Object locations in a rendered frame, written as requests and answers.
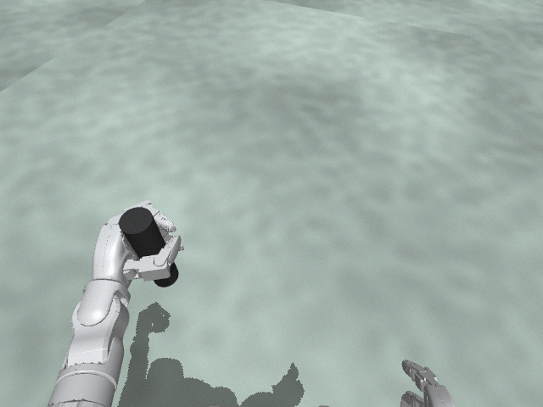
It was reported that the right robot hand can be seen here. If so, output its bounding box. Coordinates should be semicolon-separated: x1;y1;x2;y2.
400;360;456;407

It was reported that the left robot hand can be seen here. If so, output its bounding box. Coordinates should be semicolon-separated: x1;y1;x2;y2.
92;200;184;289

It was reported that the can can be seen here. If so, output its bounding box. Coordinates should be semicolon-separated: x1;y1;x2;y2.
119;207;178;287

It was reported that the left robot arm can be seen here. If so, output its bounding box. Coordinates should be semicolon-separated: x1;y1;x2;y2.
48;279;131;407

